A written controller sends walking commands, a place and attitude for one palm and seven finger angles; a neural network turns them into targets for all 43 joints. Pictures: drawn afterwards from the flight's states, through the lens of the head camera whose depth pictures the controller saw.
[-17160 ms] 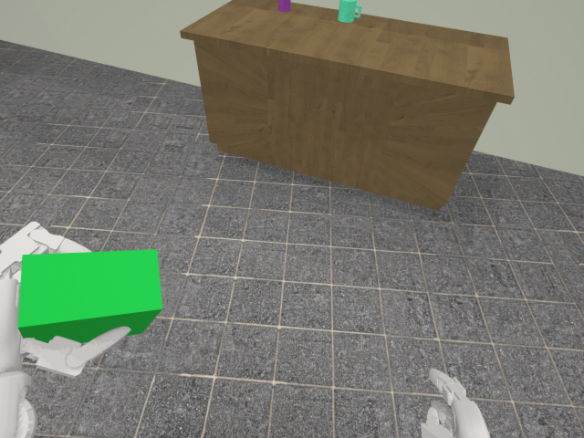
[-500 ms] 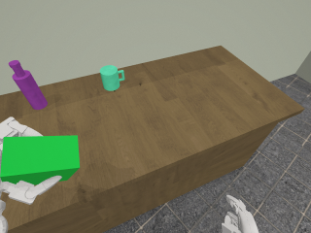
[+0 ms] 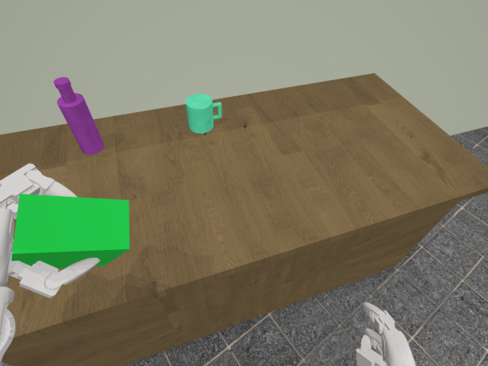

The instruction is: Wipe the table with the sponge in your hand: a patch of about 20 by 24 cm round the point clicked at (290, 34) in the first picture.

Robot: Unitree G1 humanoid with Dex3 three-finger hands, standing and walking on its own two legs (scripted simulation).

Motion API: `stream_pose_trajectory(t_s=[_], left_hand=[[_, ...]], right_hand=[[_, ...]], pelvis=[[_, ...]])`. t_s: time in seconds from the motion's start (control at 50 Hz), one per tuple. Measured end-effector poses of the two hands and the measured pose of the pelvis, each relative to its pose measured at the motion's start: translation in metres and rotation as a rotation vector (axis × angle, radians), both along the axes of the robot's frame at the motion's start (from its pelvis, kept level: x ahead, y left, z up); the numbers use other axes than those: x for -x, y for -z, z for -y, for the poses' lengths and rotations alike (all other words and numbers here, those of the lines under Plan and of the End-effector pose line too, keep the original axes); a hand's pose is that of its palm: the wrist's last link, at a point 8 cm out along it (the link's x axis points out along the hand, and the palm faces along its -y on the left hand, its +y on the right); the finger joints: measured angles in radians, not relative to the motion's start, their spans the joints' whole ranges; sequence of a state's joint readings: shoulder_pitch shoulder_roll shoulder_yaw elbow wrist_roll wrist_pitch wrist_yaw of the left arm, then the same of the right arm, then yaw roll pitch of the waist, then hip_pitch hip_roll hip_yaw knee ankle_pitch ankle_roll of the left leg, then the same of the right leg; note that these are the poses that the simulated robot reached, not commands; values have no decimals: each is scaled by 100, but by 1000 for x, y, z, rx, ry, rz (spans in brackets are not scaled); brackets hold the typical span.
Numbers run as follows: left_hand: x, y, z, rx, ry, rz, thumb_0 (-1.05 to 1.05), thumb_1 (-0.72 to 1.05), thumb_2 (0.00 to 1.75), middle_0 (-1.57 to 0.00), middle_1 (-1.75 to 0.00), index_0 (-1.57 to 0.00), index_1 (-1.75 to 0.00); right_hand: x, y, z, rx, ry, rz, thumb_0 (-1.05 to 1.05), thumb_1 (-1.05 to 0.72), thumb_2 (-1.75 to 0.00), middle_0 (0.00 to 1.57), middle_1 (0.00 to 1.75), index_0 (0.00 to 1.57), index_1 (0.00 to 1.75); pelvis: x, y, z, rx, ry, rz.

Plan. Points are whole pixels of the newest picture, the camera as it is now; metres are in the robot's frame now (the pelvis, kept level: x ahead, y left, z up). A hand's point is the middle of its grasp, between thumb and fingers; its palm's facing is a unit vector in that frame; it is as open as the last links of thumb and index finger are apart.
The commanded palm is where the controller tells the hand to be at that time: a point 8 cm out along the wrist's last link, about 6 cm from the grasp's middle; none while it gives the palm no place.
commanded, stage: come to a stop and stand still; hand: left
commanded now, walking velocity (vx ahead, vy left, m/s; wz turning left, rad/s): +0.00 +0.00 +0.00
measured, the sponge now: (84, 235) +0.23 +0.24 +0.14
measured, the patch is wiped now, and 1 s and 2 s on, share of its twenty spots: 0.00 0.00 0.00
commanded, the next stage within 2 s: look again from close up in 0.72 s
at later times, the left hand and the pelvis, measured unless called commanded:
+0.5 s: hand (21, 214) +0.24 +0.31 +0.17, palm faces +0.40 -0.85 -0.34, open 10.1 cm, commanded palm +0.18 +0.33 +0.17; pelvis +0.01 +0.06 +0.00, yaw -1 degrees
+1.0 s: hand (24, 232) +0.22 +0.30 +0.16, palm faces +0.37 -0.86 -0.36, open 10.1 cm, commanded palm +0.16 +0.33 +0.17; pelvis +0.00 +0.05 +0.00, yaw -1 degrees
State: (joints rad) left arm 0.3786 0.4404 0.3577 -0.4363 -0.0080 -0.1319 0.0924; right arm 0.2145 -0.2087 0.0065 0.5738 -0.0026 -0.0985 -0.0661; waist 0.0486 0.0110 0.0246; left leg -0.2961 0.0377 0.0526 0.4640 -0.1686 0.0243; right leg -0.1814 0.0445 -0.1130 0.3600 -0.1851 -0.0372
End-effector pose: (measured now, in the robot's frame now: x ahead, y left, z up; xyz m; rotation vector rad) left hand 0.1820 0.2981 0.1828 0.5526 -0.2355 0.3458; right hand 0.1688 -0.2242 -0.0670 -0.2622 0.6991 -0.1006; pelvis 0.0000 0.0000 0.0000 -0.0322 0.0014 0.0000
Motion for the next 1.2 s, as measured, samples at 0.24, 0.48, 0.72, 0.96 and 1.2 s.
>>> stream_pose_trajectory(t_s=[0.24,0.48,0.72,0.96,1.2], left_hand=[[-8,23,2,134,141,18,-1,-51,101,-73,-136,-75,-135],[-16,7,-55,75,40,139,-1,-51,102,-73,-136,-75,-135],[-15,17,-53,89,88,68,-1,-51,102,-73,-136,-75,-135],[1,12,-44,102,49,81,-1,-51,102,-72,-136,-75,-135],[-2,16,-27,108,55,44,-1,-51,102,-72,-136,-75,-135]], right_hand=[[21,-1,-25,-24,27,14,2,-90,-90,20,30,20,30],[0,-6,-62,1,-41,11,2,-90,-90,20,30,20,30],[-18,-17,-77,-10,-46,72,2,-90,-90,20,30,20,30],[6,-6,-62,-11,-20,22,2,-90,-90,20,30,20,30],[18,-4,-37,-6,23,6,2,-90,-90,20,30,20,30]], pelvis=[[0,2,-34,-6,32,11],[-10,2,-53,2,15,-1],[-8,2,-62,5,20,8],[0,1,-57,3,17,15],[0,0,-41,5,18,12]])
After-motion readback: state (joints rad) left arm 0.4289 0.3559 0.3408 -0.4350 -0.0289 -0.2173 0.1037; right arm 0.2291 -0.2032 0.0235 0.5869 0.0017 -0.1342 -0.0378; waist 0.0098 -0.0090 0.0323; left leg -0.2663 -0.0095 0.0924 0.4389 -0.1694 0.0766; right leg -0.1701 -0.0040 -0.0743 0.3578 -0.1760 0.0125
